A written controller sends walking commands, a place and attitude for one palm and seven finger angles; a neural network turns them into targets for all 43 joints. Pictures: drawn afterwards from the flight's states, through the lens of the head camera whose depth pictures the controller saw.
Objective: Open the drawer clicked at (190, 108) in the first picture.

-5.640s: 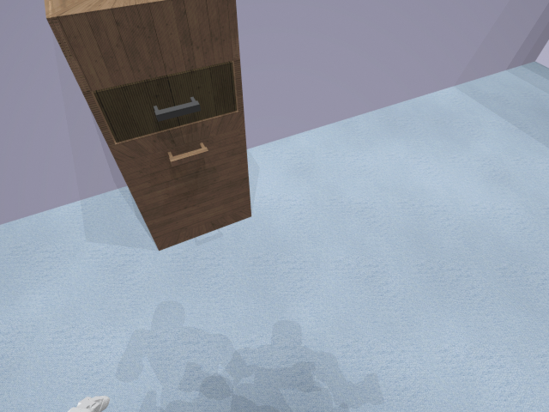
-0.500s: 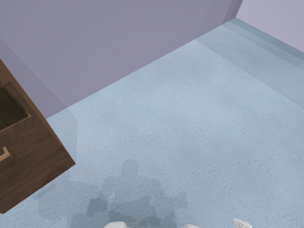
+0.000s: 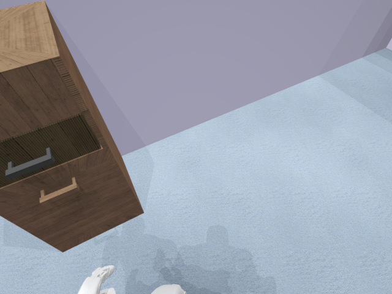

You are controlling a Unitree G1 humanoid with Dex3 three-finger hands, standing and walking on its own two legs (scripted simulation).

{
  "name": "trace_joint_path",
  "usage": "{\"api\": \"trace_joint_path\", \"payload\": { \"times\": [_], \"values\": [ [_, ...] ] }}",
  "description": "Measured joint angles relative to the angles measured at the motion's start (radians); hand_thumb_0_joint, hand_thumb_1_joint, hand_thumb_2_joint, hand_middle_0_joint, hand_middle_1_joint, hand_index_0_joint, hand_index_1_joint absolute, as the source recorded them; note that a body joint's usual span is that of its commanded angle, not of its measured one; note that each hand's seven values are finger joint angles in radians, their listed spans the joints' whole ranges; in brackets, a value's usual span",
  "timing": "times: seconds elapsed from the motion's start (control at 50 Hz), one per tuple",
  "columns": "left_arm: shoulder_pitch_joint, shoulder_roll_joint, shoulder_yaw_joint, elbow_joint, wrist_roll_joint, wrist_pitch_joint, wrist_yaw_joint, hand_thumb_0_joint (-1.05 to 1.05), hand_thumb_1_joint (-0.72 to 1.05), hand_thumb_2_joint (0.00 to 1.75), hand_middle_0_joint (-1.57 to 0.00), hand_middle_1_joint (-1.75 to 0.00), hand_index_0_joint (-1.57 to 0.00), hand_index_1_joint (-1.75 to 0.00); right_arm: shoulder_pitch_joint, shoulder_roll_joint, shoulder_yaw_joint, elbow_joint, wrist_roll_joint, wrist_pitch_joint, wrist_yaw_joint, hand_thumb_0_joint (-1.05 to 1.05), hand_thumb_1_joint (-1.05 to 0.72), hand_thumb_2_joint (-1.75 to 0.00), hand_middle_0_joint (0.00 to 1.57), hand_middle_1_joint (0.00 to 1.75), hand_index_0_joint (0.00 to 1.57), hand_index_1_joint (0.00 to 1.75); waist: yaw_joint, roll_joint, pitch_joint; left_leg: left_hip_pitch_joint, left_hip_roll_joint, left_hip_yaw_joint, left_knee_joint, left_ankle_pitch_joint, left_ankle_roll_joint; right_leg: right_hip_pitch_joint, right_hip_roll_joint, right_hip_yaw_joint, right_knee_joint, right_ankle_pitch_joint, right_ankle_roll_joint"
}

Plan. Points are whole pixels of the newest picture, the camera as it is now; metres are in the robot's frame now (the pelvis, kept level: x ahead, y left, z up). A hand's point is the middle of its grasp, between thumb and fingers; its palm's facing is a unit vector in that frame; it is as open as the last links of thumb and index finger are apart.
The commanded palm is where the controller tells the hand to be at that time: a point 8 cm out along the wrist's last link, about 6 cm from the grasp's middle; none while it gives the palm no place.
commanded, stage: turn to face it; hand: left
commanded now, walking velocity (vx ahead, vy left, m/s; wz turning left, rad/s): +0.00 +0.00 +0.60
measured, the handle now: (30, 161) +0.49 +0.53 -0.09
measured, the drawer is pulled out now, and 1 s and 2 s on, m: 0.00 0.00 0.00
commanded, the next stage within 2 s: take the last steps up to it in 0.76 s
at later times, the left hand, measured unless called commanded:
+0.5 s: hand out of the picture -0.02 +0.29 -0.17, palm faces +0.32 -0.91 -0.25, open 7.4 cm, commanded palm none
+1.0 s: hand out of the picture -0.02 +0.21 -0.14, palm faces +0.46 -0.85 -0.25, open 7.4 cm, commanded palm none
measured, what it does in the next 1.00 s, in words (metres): steps on the spot, turning left: left foot, then right foot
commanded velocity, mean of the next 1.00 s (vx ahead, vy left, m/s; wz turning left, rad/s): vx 0.03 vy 0.00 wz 0.34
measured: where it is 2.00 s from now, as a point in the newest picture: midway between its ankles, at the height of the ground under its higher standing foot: outside the picture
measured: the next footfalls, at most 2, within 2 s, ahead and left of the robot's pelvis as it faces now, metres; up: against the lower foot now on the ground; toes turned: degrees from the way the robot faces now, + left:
left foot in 0.30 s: +0.03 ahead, +0.15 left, +0.00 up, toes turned +17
right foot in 0.82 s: +0.08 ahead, -0.06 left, +0.00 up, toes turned +19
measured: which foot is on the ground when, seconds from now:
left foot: up 0.00-0.28, down 0.30-0.82, up 0.84-1.00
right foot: down 0.00-0.30, up 0.32-0.80, down 0.82-1.00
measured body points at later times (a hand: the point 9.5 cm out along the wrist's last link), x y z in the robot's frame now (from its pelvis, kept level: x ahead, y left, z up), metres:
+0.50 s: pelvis +0.00 +0.06 +0.00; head +0.03 +0.10 +0.45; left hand -0.03 +0.34 -0.15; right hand +0.17 -0.16 -0.12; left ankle -0.01 +0.14 -0.73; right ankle +0.02 -0.10 -0.65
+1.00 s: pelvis +0.00 +0.02 +0.01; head +0.02 -0.01 +0.46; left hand -0.04 +0.26 -0.12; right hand +0.13 -0.19 -0.16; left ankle -0.08 +0.14 -0.66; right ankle +0.05 -0.07 -0.73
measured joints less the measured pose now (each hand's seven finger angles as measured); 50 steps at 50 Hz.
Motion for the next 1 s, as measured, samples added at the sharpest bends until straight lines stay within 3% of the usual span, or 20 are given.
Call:
{"api": "trace_joint_path", "payload": {
  "times": [0.04,0.1,0.22,0.28,0.32,0.36,0.4,0.46,0.64,0.72,0.78,0.82,0.88,0.94,1.0],
  "values": [
    [0.018,-0.006,-0.002,0.010,0.002,0.002,0.001,0.00,0.91,0.90,-0.20,-0.30,-0.20,-0.30,-0.004,-0.009,-0.002,0.000,-0.002,0.004,0.007,0.01,-0.91,-0.90,0.20,0.30,0.20,0.30,-0.002,-0.002,0.003,-0.030,0.029,0.032,0.104,0.035,-0.015,0.023,-0.017,-0.023,-0.022,0.005,0.004],
    [0.039,-0.005,-0.002,0.025,0.007,0.002,0.002,0.00,0.90,0.90,-0.20,-0.30,-0.20,-0.30,-0.012,-0.012,0.000,-0.001,0.000,0.009,0.013,0.01,-0.91,-0.90,0.20,0.30,0.20,0.30,0.001,-0.019,0.013,-0.027,0.069,0.061,0.099,0.044,-0.035,0.046,-0.046,-0.059,-0.037,0.007,0.011],
    [0.075,0.021,0.007,0.046,0.013,0.007,-0.006,0.00,0.90,0.90,-0.21,-0.30,-0.20,-0.30,-0.052,-0.009,0.014,-0.005,0.006,0.010,0.016,0.01,-0.91,-0.90,0.20,0.30,0.19,0.30,0.031,-0.059,0.039,0.062,0.106,0.115,-0.161,0.021,-0.034,0.048,-0.105,-0.129,-0.001,-0.021,0.041],
    [0.100,0.048,0.019,0.056,0.010,0.014,-0.008,0.00,0.90,0.90,-0.21,-0.30,-0.20,-0.30,-0.070,-0.007,0.025,-0.023,0.007,-0.008,0.016,0.01,-0.91,-0.90,0.20,0.30,0.19,0.30,0.046,-0.079,0.041,0.145,0.100,0.148,-0.364,0.116,-0.018,0.026,-0.137,-0.158,0.068,-0.060,0.070],
    [0.108,0.072,0.033,0.069,0.002,0.031,-0.008,0.00,0.90,0.90,-0.20,-0.30,-0.20,-0.30,-0.086,0.000,0.029,-0.034,0.004,-0.029,0.016,0.01,-0.91,-0.90,0.20,0.30,0.19,0.30,0.056,-0.104,0.045,0.143,0.081,0.152,-0.377,0.162,0.036,-0.038,-0.154,-0.116,0.207,-0.151,0.080],
    [0.105,0.087,0.042,0.091,0.001,0.054,0.000,0.00,0.91,0.90,-0.20,-0.30,-0.20,-0.30,-0.095,0.010,0.038,-0.042,0.004,-0.047,0.008,0.01,-0.91,-0.90,0.20,0.30,0.20,0.30,0.061,-0.109,0.047,0.137,0.076,0.144,-0.360,0.126,0.071,-0.118,-0.116,-0.036,0.389,-0.245,0.081],
    [0.096,0.094,0.048,0.109,-0.001,0.062,-0.001,0.00,0.91,0.90,-0.20,-0.30,-0.20,-0.30,-0.093,0.021,0.045,-0.046,0.002,-0.055,-0.004,0.01,-0.91,-0.90,0.20,0.30,0.20,0.30,0.058,-0.102,0.042,0.152,0.073,0.125,-0.395,0.132,0.082,-0.178,-0.083,0.002,0.513,-0.218,0.082],
    [0.082,0.096,0.049,0.109,0.000,0.054,-0.008,0.00,0.91,0.90,-0.20,-0.30,-0.20,-0.30,-0.085,0.034,0.056,-0.041,0.002,-0.058,-0.014,0.01,-0.91,-0.90,0.20,0.30,0.20,0.30,0.058,-0.095,0.037,0.187,0.059,0.101,-0.475,0.180,0.084,-0.225,-0.062,0.028,0.567,-0.133,0.086],
    [0.041,0.056,0.033,0.091,-0.002,0.043,-0.006,0.00,0.91,0.90,-0.20,-0.30,-0.20,-0.30,-0.043,0.072,0.065,-0.010,0.000,-0.052,-0.018,0.01,-0.91,-0.90,0.20,0.30,0.20,0.30,0.040,-0.070,0.007,0.233,0.016,0.041,-0.575,0.242,0.094,-0.194,-0.021,0.058,0.409,-0.103,0.090],
    [0.024,0.027,0.022,0.087,-0.005,0.038,-0.003,0.00,0.91,0.90,-0.20,-0.30,-0.20,-0.30,-0.023,0.076,0.060,0.009,-0.004,-0.045,-0.019,0.01,-0.91,-0.90,0.20,0.30,0.20,0.30,0.023,-0.051,-0.001,0.228,0.005,0.021,-0.563,0.241,0.085,-0.133,0.002,0.057,0.278,-0.122,0.075],
    [0.021,0.007,0.014,0.082,-0.009,0.024,0.000,0.00,0.91,0.90,-0.20,-0.30,-0.20,-0.30,-0.008,0.073,0.054,0.025,-0.002,-0.040,-0.020,0.01,-0.91,-0.90,0.20,0.30,0.20,0.30,0.017,-0.037,-0.009,0.210,-0.003,0.009,-0.537,0.233,0.071,-0.062,0.021,0.051,0.127,-0.064,0.062],
    [0.027,-0.005,0.008,0.081,-0.007,0.005,0.003,0.00,0.91,0.90,-0.20,-0.30,-0.20,-0.30,0.005,0.068,0.049,0.037,0.005,-0.039,-0.018,0.01,-0.91,-0.90,0.20,0.30,0.20,0.30,0.020,-0.026,-0.018,0.183,-0.008,0.001,-0.487,0.213,0.056,-0.006,0.027,0.042,-0.002,0.024,0.038],
    [0.041,-0.028,-0.003,0.087,0.001,-0.007,0.003,0.00,0.91,0.90,-0.20,-0.30,-0.20,-0.30,0.014,0.055,0.034,0.054,0.007,-0.017,-0.018,0.01,-0.91,-0.90,0.20,0.30,0.20,0.30,0.018,-0.003,-0.020,0.105,-0.006,-0.002,-0.264,0.025,0.031,0.001,0.027,0.011,0.005,0.012,-0.020],
    [0.068,-0.041,-0.003,0.099,0.001,-0.009,0.002,0.00,0.91,0.90,-0.20,-0.30,-0.20,-0.30,0.021,0.043,0.025,0.070,0.001,-0.005,-0.011,0.01,-0.91,-0.90,0.20,0.30,0.20,0.30,0.024,-0.001,-0.025,0.041,0.019,0.019,-0.035,0.037,0.015,0.032,0.019,-0.006,-0.042,0.028,-0.030],
    [0.099,-0.049,-0.001,0.124,0.003,-0.017,-0.001,0.00,0.91,0.90,-0.20,-0.30,-0.20,-0.30,0.037,0.034,0.020,0.083,-0.005,-0.009,-0.005,0.01,-0.91,-0.90,0.20,0.30,0.20,0.30,0.026,-0.003,-0.035,0.030,0.065,0.034,0.031,0.094,0.000,0.062,0.013,-0.027,-0.092,0.050,-0.028]
  ]
}}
